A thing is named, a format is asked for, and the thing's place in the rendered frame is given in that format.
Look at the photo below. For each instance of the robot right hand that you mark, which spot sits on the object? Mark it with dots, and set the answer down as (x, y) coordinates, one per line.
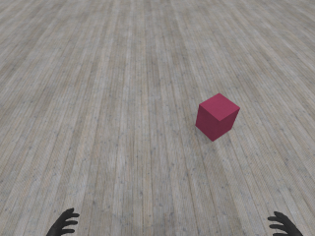
(287, 226)

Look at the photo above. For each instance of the robot left hand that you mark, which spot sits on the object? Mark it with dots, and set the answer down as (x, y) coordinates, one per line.
(57, 228)

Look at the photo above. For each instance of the carton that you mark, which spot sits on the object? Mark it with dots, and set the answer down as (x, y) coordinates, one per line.
(216, 116)

